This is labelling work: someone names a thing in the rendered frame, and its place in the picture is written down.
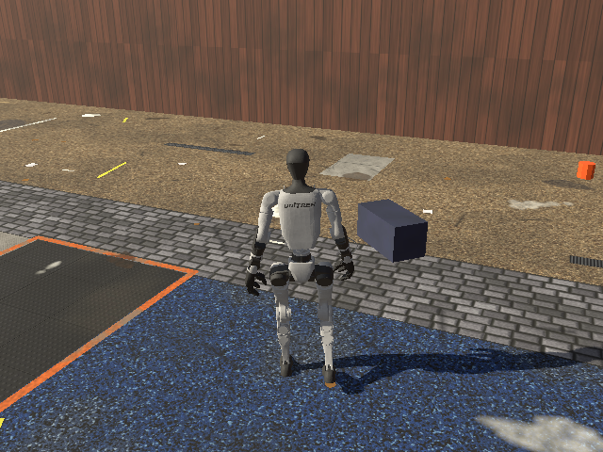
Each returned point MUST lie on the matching robot left thigh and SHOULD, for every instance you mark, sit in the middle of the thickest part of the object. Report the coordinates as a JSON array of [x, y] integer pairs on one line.
[[278, 276]]

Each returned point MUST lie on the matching right robot hand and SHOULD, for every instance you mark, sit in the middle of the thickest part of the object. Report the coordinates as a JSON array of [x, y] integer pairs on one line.
[[341, 266]]

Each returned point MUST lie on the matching left robot forearm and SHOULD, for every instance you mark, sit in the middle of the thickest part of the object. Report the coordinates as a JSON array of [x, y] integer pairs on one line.
[[256, 255]]

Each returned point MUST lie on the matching robot right shin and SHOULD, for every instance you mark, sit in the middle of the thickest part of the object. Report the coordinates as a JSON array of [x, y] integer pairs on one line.
[[327, 338]]

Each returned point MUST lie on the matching left robot hand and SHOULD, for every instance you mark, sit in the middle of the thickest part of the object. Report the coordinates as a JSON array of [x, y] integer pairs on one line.
[[250, 283]]

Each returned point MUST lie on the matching robot left upper arm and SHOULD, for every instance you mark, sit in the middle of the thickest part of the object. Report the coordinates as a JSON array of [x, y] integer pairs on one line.
[[265, 216]]

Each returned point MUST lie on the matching right robot forearm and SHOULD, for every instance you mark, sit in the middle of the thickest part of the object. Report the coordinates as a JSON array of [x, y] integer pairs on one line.
[[344, 247]]

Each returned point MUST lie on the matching robot right upper arm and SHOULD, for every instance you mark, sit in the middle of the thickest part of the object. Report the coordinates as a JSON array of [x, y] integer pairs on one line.
[[329, 198]]

